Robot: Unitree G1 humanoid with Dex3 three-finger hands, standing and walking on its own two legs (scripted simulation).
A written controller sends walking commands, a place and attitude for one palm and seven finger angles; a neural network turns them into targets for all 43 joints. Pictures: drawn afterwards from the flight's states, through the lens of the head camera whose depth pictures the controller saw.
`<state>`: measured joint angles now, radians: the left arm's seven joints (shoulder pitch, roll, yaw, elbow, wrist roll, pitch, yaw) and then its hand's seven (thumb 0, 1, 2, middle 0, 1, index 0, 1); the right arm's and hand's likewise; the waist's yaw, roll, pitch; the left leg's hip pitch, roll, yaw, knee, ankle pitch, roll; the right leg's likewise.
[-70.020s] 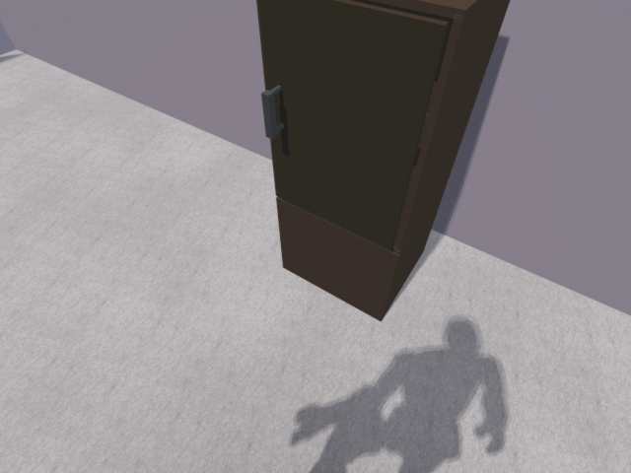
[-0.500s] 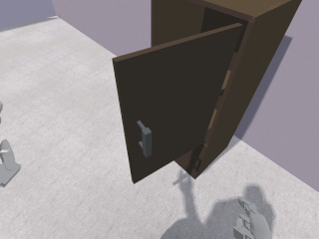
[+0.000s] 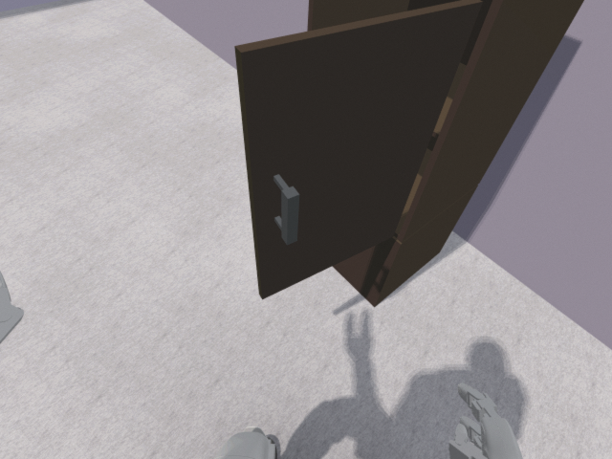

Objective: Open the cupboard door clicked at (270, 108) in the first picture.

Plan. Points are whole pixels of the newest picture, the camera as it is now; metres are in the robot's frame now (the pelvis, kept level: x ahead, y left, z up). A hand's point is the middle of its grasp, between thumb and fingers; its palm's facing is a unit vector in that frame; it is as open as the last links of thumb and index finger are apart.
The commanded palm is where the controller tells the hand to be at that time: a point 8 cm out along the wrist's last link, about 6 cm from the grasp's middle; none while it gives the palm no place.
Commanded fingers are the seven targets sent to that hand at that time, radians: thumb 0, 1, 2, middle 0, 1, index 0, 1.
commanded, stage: step back with the hand held close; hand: left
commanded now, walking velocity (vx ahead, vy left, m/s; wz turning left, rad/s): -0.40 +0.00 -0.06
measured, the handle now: (284, 209) +0.50 +0.07 +0.00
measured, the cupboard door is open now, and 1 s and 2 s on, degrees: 80 80 80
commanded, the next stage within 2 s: stop stepping back and stand still in 0.14 s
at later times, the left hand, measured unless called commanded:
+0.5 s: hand out of the picture +0.08 +0.25 +0.18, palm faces +0.34 -0.82 -0.46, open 7.4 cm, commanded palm +0.02 +0.29 +0.20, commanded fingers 0.00 0.90 0.90 -0.20 -0.30 -0.20 -0.30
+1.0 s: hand out of the picture +0.04 +0.22 +0.18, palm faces +0.33 -0.81 -0.49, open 7.4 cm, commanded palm -0.02 +0.28 +0.20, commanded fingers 0.00 0.90 0.90 -0.20 -0.30 -0.20 -0.30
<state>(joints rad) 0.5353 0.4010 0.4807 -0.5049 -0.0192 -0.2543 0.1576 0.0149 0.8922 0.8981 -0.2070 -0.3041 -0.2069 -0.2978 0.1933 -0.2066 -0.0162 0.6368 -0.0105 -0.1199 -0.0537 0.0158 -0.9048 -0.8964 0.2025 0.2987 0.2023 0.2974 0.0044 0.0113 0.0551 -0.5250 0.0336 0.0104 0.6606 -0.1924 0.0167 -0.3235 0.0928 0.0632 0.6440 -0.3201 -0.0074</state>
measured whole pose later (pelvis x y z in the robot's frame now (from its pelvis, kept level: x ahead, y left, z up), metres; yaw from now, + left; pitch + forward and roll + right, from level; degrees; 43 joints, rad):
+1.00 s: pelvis -0.18 -0.01 +0.01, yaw -4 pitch -1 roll +1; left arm 0.55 0.41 0.41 -0.48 -0.02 -0.19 0.15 0.02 0.89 0.90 -0.21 -0.30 -0.21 -0.30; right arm 0.28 -0.18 0.02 0.66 -0.01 -0.15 -0.07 0.02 -0.91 -0.90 0.20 0.30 0.20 0.30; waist -0.05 -0.01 0.01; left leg -0.34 0.05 0.07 0.62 -0.28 0.00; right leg -0.20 0.03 -0.07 0.60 -0.37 -0.06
